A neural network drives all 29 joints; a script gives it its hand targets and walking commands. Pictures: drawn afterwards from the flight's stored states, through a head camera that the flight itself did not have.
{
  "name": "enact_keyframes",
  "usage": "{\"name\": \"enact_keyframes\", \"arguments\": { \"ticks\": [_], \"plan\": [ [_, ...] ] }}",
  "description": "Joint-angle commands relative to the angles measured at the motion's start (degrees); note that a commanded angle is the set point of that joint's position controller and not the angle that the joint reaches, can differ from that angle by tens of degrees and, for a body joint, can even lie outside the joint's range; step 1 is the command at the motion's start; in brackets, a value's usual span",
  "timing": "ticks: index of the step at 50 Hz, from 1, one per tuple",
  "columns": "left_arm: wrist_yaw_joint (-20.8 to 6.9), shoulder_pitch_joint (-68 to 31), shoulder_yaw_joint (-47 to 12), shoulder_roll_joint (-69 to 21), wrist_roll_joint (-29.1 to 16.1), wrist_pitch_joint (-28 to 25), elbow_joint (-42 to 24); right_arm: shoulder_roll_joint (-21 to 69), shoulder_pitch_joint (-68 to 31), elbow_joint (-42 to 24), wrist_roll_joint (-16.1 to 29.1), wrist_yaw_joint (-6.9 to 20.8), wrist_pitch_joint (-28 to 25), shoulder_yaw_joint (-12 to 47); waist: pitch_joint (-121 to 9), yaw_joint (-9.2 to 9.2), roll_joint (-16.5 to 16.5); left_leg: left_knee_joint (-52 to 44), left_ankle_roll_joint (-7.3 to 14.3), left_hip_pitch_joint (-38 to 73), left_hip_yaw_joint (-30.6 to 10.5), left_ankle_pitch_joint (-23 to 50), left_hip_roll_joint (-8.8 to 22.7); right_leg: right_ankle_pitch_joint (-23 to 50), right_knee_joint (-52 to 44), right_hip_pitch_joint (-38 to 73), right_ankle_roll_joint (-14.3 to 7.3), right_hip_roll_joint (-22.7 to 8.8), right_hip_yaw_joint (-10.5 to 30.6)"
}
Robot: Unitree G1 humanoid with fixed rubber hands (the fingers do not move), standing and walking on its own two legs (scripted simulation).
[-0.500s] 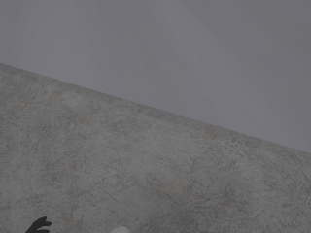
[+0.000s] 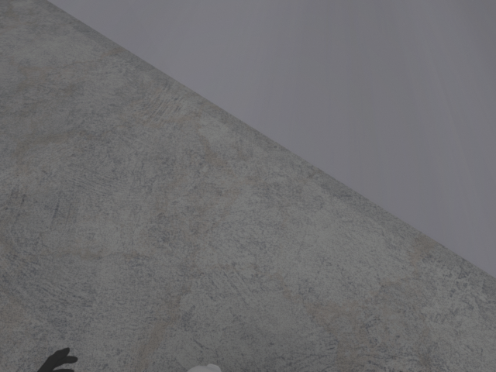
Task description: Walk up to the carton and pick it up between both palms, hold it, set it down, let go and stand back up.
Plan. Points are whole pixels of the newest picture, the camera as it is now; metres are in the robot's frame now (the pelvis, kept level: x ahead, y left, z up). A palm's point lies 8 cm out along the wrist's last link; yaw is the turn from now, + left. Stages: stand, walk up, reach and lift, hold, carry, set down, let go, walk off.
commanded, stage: walk up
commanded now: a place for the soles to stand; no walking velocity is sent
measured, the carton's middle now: out of the picture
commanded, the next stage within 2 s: none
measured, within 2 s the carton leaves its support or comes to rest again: neither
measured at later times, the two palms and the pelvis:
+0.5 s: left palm out of the picture +0.03 +0.45 -0.11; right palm (309, 309) +0.25 -0.11 -0.08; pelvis +0.05 +0.13 +0.00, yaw +24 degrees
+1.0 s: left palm out of the picture +0.00 +0.50 -0.06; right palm (218, 220) +0.43 +0.07 -0.10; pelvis +0.15 +0.20 +0.00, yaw +41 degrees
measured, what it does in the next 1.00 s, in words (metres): steps to the left, turning left: left foot, then right foot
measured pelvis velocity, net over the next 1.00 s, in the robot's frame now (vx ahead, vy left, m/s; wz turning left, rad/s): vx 0.15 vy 0.20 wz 0.72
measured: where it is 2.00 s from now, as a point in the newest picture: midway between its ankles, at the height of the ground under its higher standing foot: (108, 341)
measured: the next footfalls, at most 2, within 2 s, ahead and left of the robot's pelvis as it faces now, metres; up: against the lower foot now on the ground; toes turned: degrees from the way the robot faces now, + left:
left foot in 0.32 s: +0.09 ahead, +0.24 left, +0.00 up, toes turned +15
right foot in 0.70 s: +0.22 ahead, +0.12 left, +0.00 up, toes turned +29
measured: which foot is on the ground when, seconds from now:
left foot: up 0.00-0.30, down 0.32-0.70, up 0.72-1.00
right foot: down 0.00-0.32, up 0.34-0.68, down 0.70-1.00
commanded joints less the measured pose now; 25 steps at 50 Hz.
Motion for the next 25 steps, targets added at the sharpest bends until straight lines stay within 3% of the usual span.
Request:
{"name": "enact_keyframes", "arguments": {
  "ticks": [1, 2, 4, 7, 10, 12, 14, 15, 16, 17, 18, 19, 20, 21, 22, 24, 25],
  "plan": [
    [1.0, -2.4, 7.4, 16.2, 1.5, -4.3, -2.2, -14.9, 1.8, -6.9, -0.1, 0.5, -0.9, -6.0, -5.7, -0.94, 0.9, 18.7, -1.7, -17.0, -0.4, -3.8, 11.3, -11.1, -19.2, 14.0, -8.6, -26.4, 20.5],
    [0.8, -1.8, 7.2, 15.5, 1.6, -4.7, -1.6, -14.1, 1.6, -6.5, 0.5, 1.4, -1.2, -5.8, -5.9, -0.91, -1.6, 19.0, -1.2, -14.8, 0.1, -1.4, 11.3, -9.5, -17.6, 13.1, -7.2, -22.7, 15.2],
    [0.3, -2.0, 7.1, 15.1, 1.5, -4.9, -1.6, -12.2, 2.0, -6.2, 1.2, 2.5, -1.8, -5.0, -6.9, -0.2, -4.6, 16.8, -0.9, -13.1, 3.3, -0.6, 10.6, -7.5, -16.2, 14.0, -5.8, -20.6, 9.4],
    [-0.6, 1.8, 7.4, 15.5, 1.5, -4.6, -1.1, -11.8, -3.6, -7.4, 1.9, 2.8, -1.8, -4.5, -6.4, 3.34, -6.9, 9.4, -1.5, -14.2, 7.0, -1.9, 12.2, 1.3, -12.7, 19.8, -6.6, -20.2, 5.1],
    [-1.3, 3.4, 7.5, 17.0, 1.2, -4.3, -1.5, -11.7, -5.8, -8.5, 2.0, 2.2, -2.1, -4.3, -9.5, 4.38, -8.4, 2.3, -1.1, -11.0, 7.8, -5.1, 13.9, 13.8, -7.2, 23.5, -7.0, -21.1, -0.7],
    [-1.8, 2.6, 7.3, 17.7, 1.3, -4.1, -1.9, -11.4, -5.0, -8.4, 1.9, 1.5, -2.4, -4.6, -11.2, 3.04, -10.6, -2.3, -0.5, -5.3, 8.9, -5.9, 13.6, 16.5, -3.5, 21.1, -6.0, -21.9, -4.0],
    [-2.1, 0.5, 6.7, 17.4, 1.0, -3.8, -2.5, -11.6, -0.9, -6.6, 1.7, 0.8, -2.9, -5.3, -14.0, 0.03, -8.0, -8.7, 0.4, 3.7, 11.6, -3.4, 10.9, 15.1, 3.3, 15.9, -4.0, -20.4, -8.1],
    [-2.3, -1.5, 5.9, 16.0, 0.7, -3.5, -2.8, -12.4, 3.7, -4.8, 1.5, 0.3, -3.3, -5.9, -16.2, -3.48, -4.4, -15.2, 1.6, 13.9, 10.6, 1.8, 9.3, 9.8, 10.7, 8.7, -1.6, -17.5, -10.9],
    [-2.5, -0.5, 4.9, 12.4, 1.0, -3.2, -2.9, -16.2, 7.8, -2.7, 0.8, -0.5, -3.7, -7.4, -17.7, -6.46, 4.9, -15.7, 4.6, 28.3, 3.2, 0.7, 8.9, -3.4, 22.1, -6.0, 0.7, -12.7, -10.5],
    [-2.9, 0.6, 4.5, 8.8, 1.3, -2.9, -4.0, -21.5, 8.3, -3.2, 0.6, -1.0, -3.9, -8.7, -15.2, -5.29, 17.3, -17.4, 7.6, 33.2, -16.2, 1.4, 18.7, -22.4, 32.7, -21.4, 4.1, -5.4, -9.6],
    [-2.9, -0.4, 4.8, 10.4, 0.7, -2.7, -4.6, -22.8, 7.4, -4.3, 1.7, -1.2, -3.7, -8.8, -13.1, -4.94, 16.3, -21.2, 9.8, 30.6, -26.1, -3.2, 22.1, -24.4, 34.4, -25.9, 3.9, -4.1, -4.2],
    [-2.6, -2.4, 4.8, 13.7, 0.7, -3.2, -5.5, -23.0, 7.4, -4.9, 3.1, -1.0, -3.1, -8.4, -12.6, -6.66, 17.1, -24.4, 14.0, 30.8, -32.5, -8.1, 24.8, -21.4, 35.5, -26.9, 3.4, -4.1, 0.6],
    [-2.6, -3.2, 5.0, 14.6, 0.3, -3.9, -4.8, -21.6, 5.2, -5.0, 3.1, -1.3, -2.9, -8.2, -10.1, -5.86, 14.5, -23.3, 14.4, 31.0, -28.7, -3.9, 23.1, -18.6, 33.9, -27.3, 3.3, -5.5, 1.8],
    [-2.6, -2.6, 4.9, 14.0, 0.5, -4.1, -4.0, -19.3, 3.5, -5.3, 3.3, -1.5, -2.6, -7.5, -9.1, -3.82, 12.8, -21.9, 12.8, 28.4, -23.2, 1.1, 20.1, -15.9, 30.5, -25.0, 3.3, -6.6, 2.5],
    [-2.5, -1.5, 4.8, 12.6, 1.0, -4.0, -2.6, -16.7, 1.5, -5.3, 2.9, -1.8, -2.4, -6.5, -7.6, -2.34, 11.0, -21.1, 10.6, 24.3, -17.9, 0.9, 17.3, -12.9, 26.3, -21.6, 3.1, -7.4, 3.0],
    [-2.4, -1.2, 5.0, 11.4, 1.3, -4.3, -3.0, -15.7, -0.6, -5.7, 2.9, -1.6, -2.4, -5.9, -5.5, -1.04, 12.8, -22.4, 9.8, 16.3, -18.3, -2.0, 15.8, -13.0, 22.4, -15.2, 2.7, -5.1, 2.1],
    [-2.3, -1.2, 5.1, 11.6, 1.5, -4.4, -3.3, -16.1, -1.1, -6.3, 2.5, -1.4, -2.4, -5.9, -4.4, -1.34, 13.5, -23.3, 10.3, 13.9, -20.3, -4.4, 16.2, -13.3, 20.8, -13.9, 2.6, -4.4, 2.2]
  ]
}}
